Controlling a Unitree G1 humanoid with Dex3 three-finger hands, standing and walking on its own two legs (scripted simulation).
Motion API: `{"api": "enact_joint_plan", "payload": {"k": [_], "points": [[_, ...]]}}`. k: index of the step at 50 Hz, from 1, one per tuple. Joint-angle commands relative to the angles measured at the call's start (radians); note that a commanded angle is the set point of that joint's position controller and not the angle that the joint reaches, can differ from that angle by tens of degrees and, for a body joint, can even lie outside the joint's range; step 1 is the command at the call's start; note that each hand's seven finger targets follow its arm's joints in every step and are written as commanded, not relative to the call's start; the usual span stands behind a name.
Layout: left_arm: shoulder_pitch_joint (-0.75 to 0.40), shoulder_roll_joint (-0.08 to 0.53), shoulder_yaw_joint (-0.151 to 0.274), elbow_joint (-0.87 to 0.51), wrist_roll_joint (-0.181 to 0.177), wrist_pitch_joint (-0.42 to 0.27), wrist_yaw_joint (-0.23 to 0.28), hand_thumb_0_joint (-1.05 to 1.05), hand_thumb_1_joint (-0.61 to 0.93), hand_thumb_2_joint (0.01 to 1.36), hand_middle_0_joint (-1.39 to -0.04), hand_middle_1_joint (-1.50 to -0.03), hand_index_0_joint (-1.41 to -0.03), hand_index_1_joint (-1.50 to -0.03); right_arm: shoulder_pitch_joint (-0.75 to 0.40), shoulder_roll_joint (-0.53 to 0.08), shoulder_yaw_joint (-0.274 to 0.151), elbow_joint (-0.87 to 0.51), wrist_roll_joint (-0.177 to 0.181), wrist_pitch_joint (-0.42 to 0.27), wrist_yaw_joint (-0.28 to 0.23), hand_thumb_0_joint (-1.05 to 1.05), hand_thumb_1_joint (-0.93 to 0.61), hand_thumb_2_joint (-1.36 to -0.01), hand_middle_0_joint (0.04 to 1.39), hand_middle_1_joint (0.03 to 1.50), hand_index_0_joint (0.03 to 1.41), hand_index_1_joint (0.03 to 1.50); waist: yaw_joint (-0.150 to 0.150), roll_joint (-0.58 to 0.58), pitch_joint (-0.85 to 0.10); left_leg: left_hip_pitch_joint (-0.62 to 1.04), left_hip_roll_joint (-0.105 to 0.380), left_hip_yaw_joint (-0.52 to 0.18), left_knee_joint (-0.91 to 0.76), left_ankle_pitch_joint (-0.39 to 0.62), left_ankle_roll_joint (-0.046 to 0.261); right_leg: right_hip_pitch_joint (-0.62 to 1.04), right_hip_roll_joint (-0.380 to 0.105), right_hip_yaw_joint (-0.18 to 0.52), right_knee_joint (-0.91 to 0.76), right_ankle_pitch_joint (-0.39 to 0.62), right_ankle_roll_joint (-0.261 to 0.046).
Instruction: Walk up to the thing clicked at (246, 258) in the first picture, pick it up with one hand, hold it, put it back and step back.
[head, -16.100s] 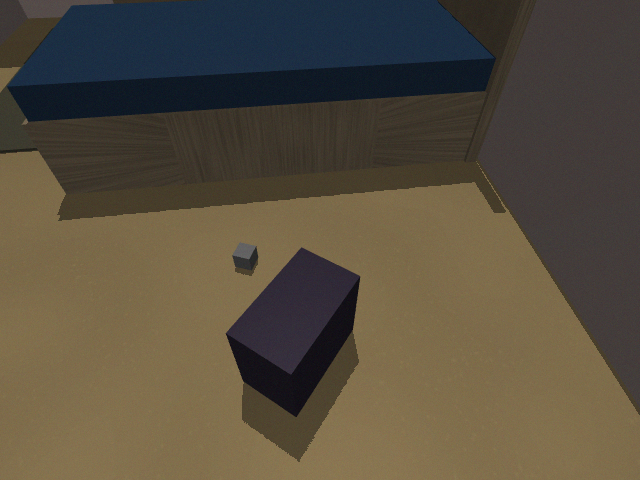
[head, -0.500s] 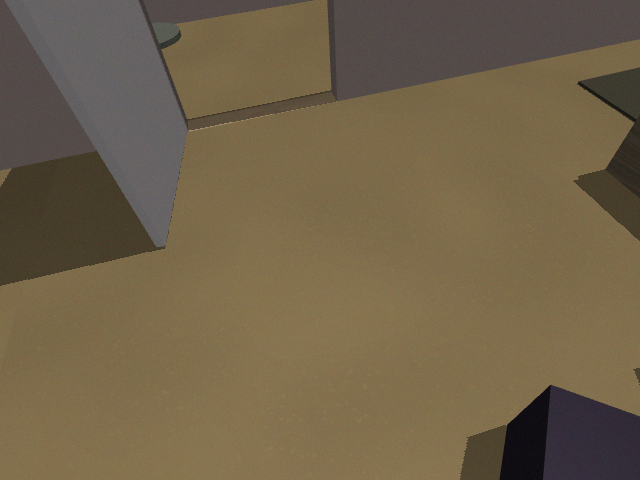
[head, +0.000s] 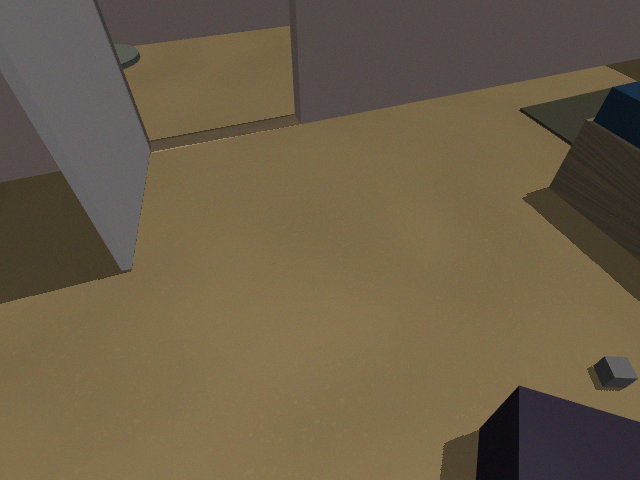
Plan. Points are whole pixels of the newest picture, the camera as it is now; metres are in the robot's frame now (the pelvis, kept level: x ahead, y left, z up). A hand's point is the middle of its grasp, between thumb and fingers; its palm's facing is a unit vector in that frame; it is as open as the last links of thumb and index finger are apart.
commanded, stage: walk up
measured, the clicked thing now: (614, 372) +0.58 -0.95 -0.74
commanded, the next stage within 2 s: stand in 0.32 s
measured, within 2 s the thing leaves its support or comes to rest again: neither
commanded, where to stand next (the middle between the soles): +0.07 +0.02 m, yaw +3 degrees
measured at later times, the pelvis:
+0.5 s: pelvis +0.01 +0.01 +0.01, yaw +1 degrees
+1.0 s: pelvis +0.00 +0.01 +0.01, yaw +3 degrees
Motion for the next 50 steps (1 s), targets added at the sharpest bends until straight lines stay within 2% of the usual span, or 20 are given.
{"api": "enact_joint_plan", "payload": {"k": [1,4,9,12,15,16,17,19,20,26,32,37,41,42,43,48,50], "points": [[-0.029,0.211,0.039,-0.049,0.000,-0.016,0.013,0.000,0.900,0.900,-0.200,-0.300,-0.200,-0.300,-0.097,-0.219,-0.055,-0.075,0.000,-0.024,-0.010,0.000,-0.900,-0.900,0.200,0.300,0.200,0.300,0.025,0.038,-0.057,0.004,0.132,-0.114,-0.139,-0.020,0.065,0.000,-0.077,0.030,-0.066,0.154,-0.043],[-0.044,0.212,0.039,-0.042,0.001,-0.017,0.014,0.000,0.900,0.900,-0.200,-0.300,-0.200,-0.300,-0.080,-0.210,-0.059,-0.063,0.004,-0.021,-0.011,0.000,-0.900,-0.900,0.200,0.300,0.200,0.300,0.014,0.012,-0.065,0.025,0.116,-0.103,-0.127,-0.010,0.053,-0.003,-0.092,0.056,-0.077,0.165,-0.048],[-0.046,0.216,0.036,-0.039,0.005,-0.019,0.016,0.000,0.900,0.900,-0.200,-0.300,-0.200,-0.300,-0.076,-0.209,-0.062,-0.059,0.007,-0.014,-0.008,0.000,-0.900,-0.900,0.200,0.300,0.200,0.300,0.003,-0.029,-0.067,0.056,0.104,-0.086,-0.108,-0.026,0.053,-0.035,-0.105,0.079,-0.106,0.160,-0.052],[-0.041,0.219,0.036,-0.034,0.005,-0.020,0.017,0.000,0.900,0.900,-0.200,-0.300,-0.200,-0.300,-0.071,-0.208,-0.063,-0.053,0.009,-0.013,-0.007,0.000,-0.900,-0.900,0.200,0.300,0.200,0.300,0.001,-0.038,-0.080,0.087,0.100,-0.086,-0.101,-0.001,0.050,-0.051,-0.109,0.089,-0.111,0.157,-0.055],[-0.025,0.217,0.035,-0.034,0.004,-0.022,0.019,0.000,0.900,0.900,-0.200,-0.300,-0.200,-0.300,-0.071,-0.204,-0.062,-0.051,0.009,-0.013,-0.007,0.000,-0.900,-0.900,0.200,0.300,0.200,0.300,0.004,-0.047,-0.096,0.119,0.101,-0.079,-0.088,0.053,0.053,-0.060,-0.112,0.089,-0.112,0.199,-0.054],[-0.040,0.218,0.030,-0.028,0.004,-0.021,0.016,0.000,0.900,0.900,-0.200,-0.300,-0.200,-0.300,-0.081,-0.194,-0.052,-0.047,0.015,-0.014,-0.011,0.000,-0.900,-0.900,0.200,0.300,0.200,0.300,-0.005,-0.050,-0.104,0.092,0.118,-0.128,-0.109,0.182,0.050,-0.001,-0.117,0.056,-0.111,0.314,-0.038],[-0.029,0.213,0.032,-0.027,0.001,-0.018,0.016,0.000,0.900,0.900,-0.200,-0.300,-0.200,-0.300,-0.083,-0.208,-0.054,-0.045,0.014,-0.016,-0.014,0.000,-0.900,-0.900,0.200,0.300,0.200,0.300,0.005,-0.042,-0.121,0.100,0.118,-0.121,-0.108,0.235,0.047,0.026,-0.118,0.050,-0.108,0.358,-0.031],[-0.005,0.208,0.031,-0.022,0.000,-0.015,0.017,0.000,0.900,0.900,-0.200,-0.300,-0.200,-0.300,-0.091,-0.214,-0.055,-0.040,0.014,-0.016,-0.018,0.000,-0.900,-0.900,0.200,0.300,0.200,0.300,0.011,-0.034,-0.133,0.132,0.116,-0.114,-0.096,0.268,0.046,0.025,-0.120,0.044,-0.118,0.388,-0.029],[-0.014,0.207,0.030,-0.023,0.001,-0.014,0.018,0.000,0.900,0.900,-0.200,-0.300,-0.200,-0.300,-0.085,-0.212,-0.053,-0.040,0.014,-0.015,-0.020,0.000,-0.900,-0.900,0.200,0.300,0.200,0.300,0.003,-0.023,-0.134,0.122,0.116,-0.114,-0.101,0.282,0.044,0.042,-0.121,0.037,-0.117,0.396,-0.028],[-0.023,0.211,0.033,-0.020,0.002,-0.007,0.015,0.000,0.900,0.900,-0.200,-0.300,-0.200,-0.300,-0.099,-0.199,-0.044,-0.029,0.011,-0.015,-0.019,0.000,-0.900,-0.900,0.200,0.300,0.200,0.300,0.011,0.007,-0.105,0.083,0.111,-0.122,-0.145,0.179,0.034,0.055,-0.121,0.031,-0.153,0.280,-0.025],[-0.023,0.201,0.033,-0.021,0.005,-0.006,0.011,0.000,0.900,0.900,-0.200,-0.300,-0.200,-0.300,-0.106,-0.198,-0.042,-0.030,0.008,-0.021,-0.019,0.000,-0.900,-0.900,0.200,0.300,0.200,0.300,0.019,0.022,-0.097,0.057,0.119,-0.135,-0.170,0.162,0.033,0.075,-0.123,0.019,-0.157,0.252,-0.025],[-0.024,0.203,0.034,-0.021,0.007,-0.004,0.008,0.000,0.900,0.900,-0.200,-0.300,-0.200,-0.300,-0.108,-0.200,-0.044,-0.030,0.007,-0.024,-0.018,0.000,-0.900,-0.900,0.200,0.300,0.200,0.300,0.020,0.027,-0.068,0.047,0.121,-0.152,-0.198,0.083,0.031,0.044,-0.117,0.015,-0.168,0.169,-0.027],[-0.016,0.198,0.031,-0.021,0.010,-0.005,0.006,0.000,0.900,0.900,-0.200,-0.300,-0.200,-0.300,-0.108,-0.206,-0.048,-0.033,0.007,-0.023,-0.017,0.000,-0.900,-0.900,0.200,0.300,0.200,0.300,0.019,0.028,-0.064,0.034,0.117,-0.157,-0.206,0.025,0.035,0.040,-0.118,0.011,-0.181,0.149,-0.026],[-0.016,0.205,0.033,-0.022,0.010,-0.006,0.007,0.000,0.900,0.900,-0.200,-0.300,-0.200,-0.300,-0.100,-0.203,-0.048,-0.032,0.009,-0.022,-0.016,0.000,-0.900,-0.900,0.200,0.300,0.200,0.300,0.017,0.009,-0.067,0.033,0.115,-0.160,-0.203,0.029,0.036,0.047,-0.120,0.012,-0.179,0.148,-0.027],[-0.015,0.206,0.032,-0.023,0.010,-0.009,0.007,0.000,0.900,0.900,-0.200,-0.300,-0.200,-0.300,-0.104,-0.202,-0.048,-0.033,0.009,-0.024,-0.015,0.000,-0.900,-0.900,0.200,0.300,0.200,0.300,0.016,-0.005,-0.085,0.060,0.112,-0.153,-0.184,0.089,0.036,0.048,-0.125,0.013,-0.175,0.182,-0.028],[0.000,0.205,0.028,-0.022,0.008,-0.008,0.007,0.000,0.900,0.900,-0.200,-0.300,-0.200,-0.300,-0.088,-0.197,-0.047,-0.025,0.010,-0.019,-0.013,0.000,-0.900,-0.900,0.200,0.300,0.200,0.300,0.012,-0.011,-0.058,0.048,0.104,-0.158,-0.183,0.011,0.034,0.006,-0.124,0.019,-0.196,0.110,-0.031],[0.006,0.209,0.028,-0.025,0.009,-0.009,0.008,0.000,0.900,0.900,-0.200,-0.300,-0.200,-0.300,-0.085,-0.198,-0.048,-0.026,0.009,-0.017,-0.013,0.000,-0.900,-0.900,0.200,0.300,0.200,0.300,0.010,-0.017,-0.066,0.055,0.102,-0.155,-0.175,0.015,0.035,0.004,-0.126,0.020,-0.196,0.115,-0.032]]}}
